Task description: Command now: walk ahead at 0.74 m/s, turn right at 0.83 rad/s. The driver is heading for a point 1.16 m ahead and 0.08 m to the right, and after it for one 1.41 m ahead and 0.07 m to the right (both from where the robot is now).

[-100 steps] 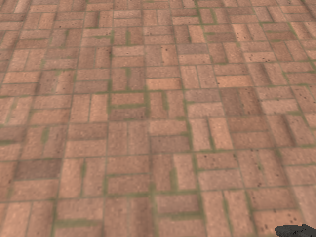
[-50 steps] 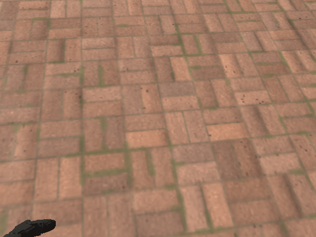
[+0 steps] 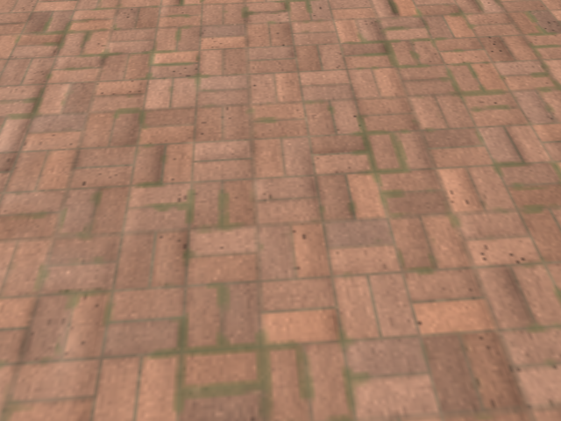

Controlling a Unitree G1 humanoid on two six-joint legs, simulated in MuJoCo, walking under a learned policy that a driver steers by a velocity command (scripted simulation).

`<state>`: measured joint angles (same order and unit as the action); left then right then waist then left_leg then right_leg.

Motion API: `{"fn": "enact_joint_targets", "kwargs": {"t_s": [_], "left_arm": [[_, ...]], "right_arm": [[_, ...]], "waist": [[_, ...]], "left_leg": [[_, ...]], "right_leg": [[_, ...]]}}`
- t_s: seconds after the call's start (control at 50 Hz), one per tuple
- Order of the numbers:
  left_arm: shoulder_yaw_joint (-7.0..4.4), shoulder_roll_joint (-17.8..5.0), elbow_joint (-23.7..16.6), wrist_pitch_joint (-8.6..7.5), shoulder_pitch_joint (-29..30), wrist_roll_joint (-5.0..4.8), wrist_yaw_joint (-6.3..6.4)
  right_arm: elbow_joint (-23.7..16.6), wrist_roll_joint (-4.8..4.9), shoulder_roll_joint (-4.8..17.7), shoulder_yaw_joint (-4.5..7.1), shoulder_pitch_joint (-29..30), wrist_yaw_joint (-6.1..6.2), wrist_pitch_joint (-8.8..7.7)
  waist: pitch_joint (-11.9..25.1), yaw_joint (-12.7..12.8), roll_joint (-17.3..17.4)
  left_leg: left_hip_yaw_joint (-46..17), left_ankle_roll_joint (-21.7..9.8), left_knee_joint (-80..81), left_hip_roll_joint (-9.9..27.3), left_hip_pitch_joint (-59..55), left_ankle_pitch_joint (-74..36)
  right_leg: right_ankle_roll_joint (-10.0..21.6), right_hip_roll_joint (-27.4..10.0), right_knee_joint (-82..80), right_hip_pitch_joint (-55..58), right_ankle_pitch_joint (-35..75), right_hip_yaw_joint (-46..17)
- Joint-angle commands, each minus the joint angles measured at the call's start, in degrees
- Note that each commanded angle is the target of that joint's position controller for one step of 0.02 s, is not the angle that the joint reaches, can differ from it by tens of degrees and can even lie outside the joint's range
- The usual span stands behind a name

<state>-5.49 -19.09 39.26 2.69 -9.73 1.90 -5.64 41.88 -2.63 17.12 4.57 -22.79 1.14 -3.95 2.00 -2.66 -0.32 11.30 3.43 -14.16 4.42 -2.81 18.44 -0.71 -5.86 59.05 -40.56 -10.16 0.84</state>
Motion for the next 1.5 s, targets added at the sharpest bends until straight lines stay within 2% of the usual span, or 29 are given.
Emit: {"fn": "enact_joint_targets", "kwargs": {"t_s": [0.02,0.1,0.14,0.16,0.18,0.2,0.26,0.34,0.5,0.6,0.62,0.64,0.66,0.68,0.72,0.8,0.86,0.94,1.0,1.02,1.04,1.06,1.12,1.2,1.34,1.42,1.46,1.48,1.5], "left_arm": [[0.51,-2.5,-7.7,-0.5,11.2,-0.05,-1.79],[1.19,-2.9,-8.3,-0.63,11.2,-0.02,-0.44],[-0.55,-5.3,-2.6,-1.77,-8.7,-0.85,1.76],[-2.64,-10.4,1.7,-2.1,-21.2,-0.45,2.7],[-4.05,-19.9,0.5,-1.86,-16.7,-1.05,3.54],[-3.78,-18.3,-1.9,-1.91,-15.4,-1.74,3.65],[-2.0,-12.1,-0.7,-3.11,-11.4,-0.57,4.91],[0.04,-7.2,-0.7,-5.55,-9.3,-1.64,4.7],[2.07,-5.1,7.1,-9.26,-19.3,-2.04,5.05],[0.6,-10.4,7.3,-7.51,-13.8,2.17,8.13],[0.2,-11.4,6.4,-6.66,-9.2,2.61,8.43],[0.73,-9.2,4.6,-6.94,-3.5,2.28,8.26],[3.07,0.7,1.6,-8.34,-11.8,-0.69,6.33],[4.24,-2.5,0.1,-9.65,-8.6,0.24,6.39],[4.61,-4.6,-1.2,-10.71,-2.3,1.16,5.29],[6.75,-1.3,-5.0,-6.76,1.1,3.42,4.66],[8.01,0.1,-9.4,-7.12,12.0,1.22,3.6],[7.56,-0.4,-10.1,-7.33,15.3,-0.11,4.1],[5.08,-5.5,-7.4,-8.3,5.1,-0.04,5.69],[3.75,-7.8,-4.9,-8.72,-5.5,0.04,6.51],[1.63,-12.6,-2.9,-8.83,-19.3,1.42,7.82],[0.7,-16.4,-2.7,-8.39,-17.5,2.85,7.55],[2.19,-4.0,-1.7,-7.37,-8.3,1.74,6.77],[3.32,0.6,4.7,-8.98,-12.9,-0.21,5.9],[2.58,-3.5,7.5,-10.57,-11.1,-0.3,5.96],[0.85,-10.8,7.1,-8.35,-13.4,-0.1,7.62],[0.63,-10.4,5.2,-6.81,-9.6,0.13,7.1],[1.81,-4.4,3.4,-7.06,-9.6,0.81,6.03],[2.32,-4.7,-2.9,-7.52,-14.7,-0.84,6.6]], "right_arm": [[-2.5,-0.43,8.9,2.16,2.6,-0.03,-1.07],[0.0,-0.41,11.1,2.53,1.0,-0.41,0.09],[0.2,0.98,13.6,2.65,2.6,-1.04,1.19],[-1.4,0.51,11.0,1.59,2.8,-1.37,0.95],[-7.6,-0.32,1.3,-0.89,4.7,-2.64,0.02],[-10.4,-1.08,6.0,-0.5,14.3,-2.7,-0.87],[-7.8,-0.92,6.2,-1.25,10.5,-2.25,-1.68],[-6.9,-1.73,5.5,-1.89,10.6,-2.65,1.87],[-8.3,1.68,1.4,-4.23,25.8,-4.33,0.77],[0.3,2.7,9.4,-1.44,2.9,-3.15,1.32],[4.5,2.8,11.1,-0.35,-10.1,-2.52,1.55],[7.4,2.58,13.3,1.05,-20.5,-1.76,1.96],[7.5,1.02,16.2,1.66,-12.9,-1.78,2.22],[4.1,1.56,11.7,1.38,-4.8,-2.18,2.17],[5.0,1.76,5.8,0.12,-1.7,-1.95,1.86],[5.9,2.01,7.9,-0.14,0.1,-1.69,-0.82],[5.1,2.56,8.8,0.82,0.1,-1.79,-1.48],[6.1,3.38,10.8,2.07,-4.7,-2.4,-1.29],[6.2,2.5,13.6,2.87,-4.5,-1.68,-0.9],[5.3,2.36,14.3,3.09,-1.3,-1.89,-1.23],[3.4,2.24,8.8,1.68,0.9,-1.77,-2.01],[-0.6,5.32,0.8,-0.68,-4.1,-1.61,-1.93],[0.0,2.09,6.5,-0.16,7.5,-2.11,0.53],[-4.2,0.71,1.2,-1.44,13.3,-4.68,3.56],[-11.1,0.83,1.9,-3.67,26.2,-7.26,3.93],[-6.6,0.84,6.2,-2.22,14.0,-6.23,3.4],[0.8,0.92,10.9,0.79,-6.2,-3.85,2.92],[0.7,2.32,15.3,2.36,-2.0,-2.08,3.57],[-2.9,0.16,21.2,3.58,-0.1,-2.01,4.22]], "waist": [[-10.3,-0.3,8.0],[-9.2,1.1,7.7],[2.9,11.8,4.4],[9.8,16.5,-2.8],[10.1,9.9,-22.9],[9.9,12.9,-11.7],[-1.3,5.0,-0.4],[-5.9,1.4,-0.2],[-8.0,7.2,-1.2],[5.2,-6.3,-6.8],[7.7,-12.9,-5.7],[8.7,-18.1,1.8],[10.7,-3.8,23.8],[11.0,-4.8,8.7],[-0.6,-0.1,-6.0],[-9.8,6.0,-3.0],[-11.6,2.4,-0.1],[-6.1,-2.6,2.4],[3.5,2.6,3.1],[8.9,9.0,3.0],[17.2,14.3,-2.4],[26.2,8.3,-22.4],[4.3,7.9,-3.1],[-2.3,4.2,-6.2],[-10.2,1.5,-1.6],[-0.4,-6.4,-5.8],[7.1,-13.6,-1.0],[2.6,-7.3,12.8],[16.4,-3.3,12.6]], "left_leg": [[-4.2,-8.2,11.3,15.4,4.3,8.0],[3.6,-7.5,2.7,14.7,0.9,-18.9],[7.4,-7.1,-27.3,12.8,7.0,-54.8],[6.2,-5.0,-48.3,10.4,22.8,-37.5],[-0.7,-1.0,-66.0,-1.3,47.1,13.6],[-14.1,-1.3,-70.8,-2.3,52.8,8.8],[-14.1,-2.8,-62.1,4.2,48.2,-1.8],[-12.8,-0.4,-52.5,4.7,43.4,-4.0],[-1.9,-7.2,-20.6,-2.6,37.6,-28.8],[-1.7,-11.5,-21.7,-13.3,15.5,-16.6],[-3.4,-13.4,-18.6,-11.8,5.2,-14.6],[-12.1,-17.4,-20.2,-6.2,-7.8,-6.8],[-50.6,-30.6,-14.1,9.5,-25.0,-2.2],[-63.0,-32.0,-3.0,11.5,-20.3,9.3],[-52.8,-26.3,2.3,8.3,0.5,11.4],[-37.6,-23.3,6.1,-1.2,25.3,0.2],[-31.9,-20.2,9.3,-5.2,33.7,-9.2],[-32.0,-15.9,4.2,-4.2,19.5,-29.0],[-32.1,-12.1,-15.8,-3.9,10.0,-47.5],[-31.4,-10.9,-29.0,-5.8,15.8,-42.9],[-27.1,-11.1,-47.5,-8.3,24.4,-23.6],[-20.4,-9.1,-64.7,-13.1,40.5,10.1],[-15.9,-9.4,-63.4,-2.5,48.7,-2.1],[-14.6,-9.0,-61.2,1.3,50.0,-2.6],[-3.0,-11.3,-35.2,-2.1,40.0,-18.9],[0.4,-15.2,-30.4,-10.4,18.9,-13.0],[-7.9,-19.0,-22.7,-10.3,-8.0,-12.7],[-21.7,-20.6,-21.8,-1.6,-13.1,-26.8],[-47.9,-33.6,-16.8,11.3,-28.5,-38.6]], "right_leg": [[2.8,-1.7,-5.5,-5.3,-0.7,1.7],[9.0,3.4,-13.0,5.3,-12.4,9.4],[12.0,12.7,-16.8,32.1,-12.0,12.3],[12.6,10.1,-20.8,51.8,-16.9,2.4],[17.5,-5.1,-38.9,58.7,-42.8,-33.8],[17.7,-7.7,-47.2,56.0,-41.2,-47.5],[16.4,-4.4,-44.3,39.2,-19.6,-31.6],[17.6,1.6,-49.4,26.8,-12.3,-23.3],[7.3,2.5,-56.8,40.2,38.8,-6.0],[2.4,-3.0,-29.1,51.9,84.5,0.9],[1.9,-2.1,-10.1,46.4,82.9,2.8],[1.8,4.7,19.2,30.3,49.0,3.7],[-3.0,16.3,40.7,-2.8,-18.3,-2.7],[-0.3,12.1,39.0,-8.5,-12.3,-10.3],[2.1,6.0,26.3,-3.0,-5.7,-10.2],[-0.7,1.3,8.9,4.5,-8.2,-5.5],[-2.6,1.1,-13.0,14.5,6.4,-1.3],[-1.4,4.8,-25.7,20.3,17.0,0.2],[0.1,8.1,-30.8,32.8,5.6,-0.7],[1.1,4.8,-29.7,45.7,2.6,-3.1],[2.9,-7.5,-29.0,59.4,-17.5,-14.2],[8.9,-24.5,-40.0,70.4,-29.3,-46.7],[7.5,-15.6,-42.9,49.1,-17.8,-27.6],[4.3,-11.3,-45.0,40.9,5.6,-8.8],[1.2,-5.3,-52.4,33.9,31.4,13.5],[-0.1,-8.1,-28.8,40.1,72.8,14.5],[0.5,-5.7,5.7,25.3,45.7,12.7],[-1.4,5.9,28.8,7.7,-15.8,12.3],[-3.4,7.6,43.4,-7.2,-21.7,0.4]]}}
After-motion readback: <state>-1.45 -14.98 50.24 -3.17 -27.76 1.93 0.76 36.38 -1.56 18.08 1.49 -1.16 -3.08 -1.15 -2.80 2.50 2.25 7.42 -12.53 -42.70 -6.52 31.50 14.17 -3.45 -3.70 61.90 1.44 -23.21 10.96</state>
